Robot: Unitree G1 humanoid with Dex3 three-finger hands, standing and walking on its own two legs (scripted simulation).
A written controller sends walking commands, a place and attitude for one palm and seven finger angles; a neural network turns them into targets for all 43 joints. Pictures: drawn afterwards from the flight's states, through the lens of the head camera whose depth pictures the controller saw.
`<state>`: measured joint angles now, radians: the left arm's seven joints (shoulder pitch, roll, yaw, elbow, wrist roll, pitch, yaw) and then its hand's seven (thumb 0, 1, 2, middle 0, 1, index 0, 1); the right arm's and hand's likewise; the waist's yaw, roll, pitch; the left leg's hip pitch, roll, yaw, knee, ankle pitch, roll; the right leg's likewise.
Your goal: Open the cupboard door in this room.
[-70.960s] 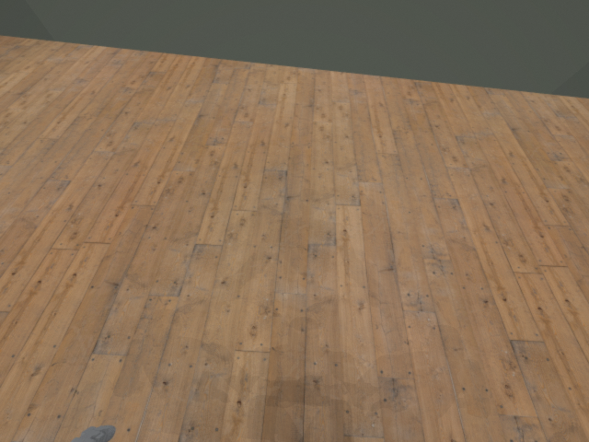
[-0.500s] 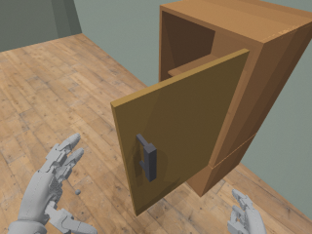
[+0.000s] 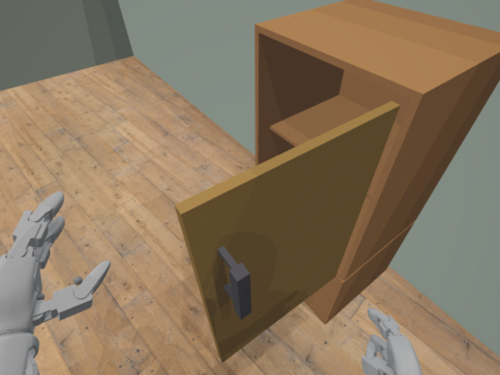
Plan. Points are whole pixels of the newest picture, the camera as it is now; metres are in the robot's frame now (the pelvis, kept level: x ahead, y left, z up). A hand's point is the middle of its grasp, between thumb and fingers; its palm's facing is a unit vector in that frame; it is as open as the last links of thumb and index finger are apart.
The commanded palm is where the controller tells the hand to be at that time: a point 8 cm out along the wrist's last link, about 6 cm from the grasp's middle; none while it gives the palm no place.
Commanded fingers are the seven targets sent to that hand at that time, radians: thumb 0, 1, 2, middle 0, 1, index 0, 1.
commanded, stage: draw the hand back to the body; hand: left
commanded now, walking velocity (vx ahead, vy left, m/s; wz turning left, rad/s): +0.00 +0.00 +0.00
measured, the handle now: (233, 283) +0.25 +0.06 +0.04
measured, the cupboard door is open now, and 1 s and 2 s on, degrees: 88 88 88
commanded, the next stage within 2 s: step back with the hand held close in 0.52 s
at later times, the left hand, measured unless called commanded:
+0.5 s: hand (86, 262) +0.20 +0.23 +0.16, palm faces +0.43 -0.81 -0.41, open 7.5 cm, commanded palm +0.15 +0.27 +0.17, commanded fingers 0.00 0.90 0.90 -0.20 -0.30 -0.20 -0.30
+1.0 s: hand (68, 279) +0.18 +0.25 +0.15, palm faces +0.31 -0.81 -0.50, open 7.4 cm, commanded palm +0.12 +0.29 +0.18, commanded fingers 0.00 0.90 0.90 -0.20 -0.30 -0.20 -0.30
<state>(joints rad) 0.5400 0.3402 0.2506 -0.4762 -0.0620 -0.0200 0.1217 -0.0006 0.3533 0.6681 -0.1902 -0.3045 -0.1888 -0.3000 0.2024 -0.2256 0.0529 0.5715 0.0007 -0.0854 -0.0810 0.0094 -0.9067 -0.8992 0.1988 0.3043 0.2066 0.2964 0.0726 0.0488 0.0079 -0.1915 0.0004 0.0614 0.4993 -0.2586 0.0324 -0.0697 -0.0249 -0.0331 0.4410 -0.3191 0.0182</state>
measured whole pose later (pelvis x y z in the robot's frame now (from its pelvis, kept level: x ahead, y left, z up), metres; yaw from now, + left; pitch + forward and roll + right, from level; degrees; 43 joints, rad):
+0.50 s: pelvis +0.01 -0.03 +0.00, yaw +0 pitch -4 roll +0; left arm 0.49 0.35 0.33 -0.43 -0.09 -0.04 0.11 0.01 0.88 0.90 -0.21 -0.30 -0.21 -0.30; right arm 0.19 -0.24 0.01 0.61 0.00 -0.05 -0.08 0.01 -0.91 -0.90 0.20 0.30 0.20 0.30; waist 0.07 0.06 0.02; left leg -0.13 0.03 0.05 0.44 -0.24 -0.01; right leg -0.02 0.01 -0.04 0.39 -0.31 -0.02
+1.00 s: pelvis -0.04 -0.01 +0.00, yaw -3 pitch -1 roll -1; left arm 0.56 0.44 0.38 -0.48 -0.07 -0.10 0.12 0.01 0.89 0.90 -0.21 -0.31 -0.21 -0.30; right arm 0.15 -0.24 -0.01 0.53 0.02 0.05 -0.09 0.01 -0.91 -0.90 0.20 0.30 0.20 0.30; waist 0.01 0.03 0.06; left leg -0.27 0.04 0.09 0.48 -0.19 0.02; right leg -0.18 0.01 0.00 0.44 -0.25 0.01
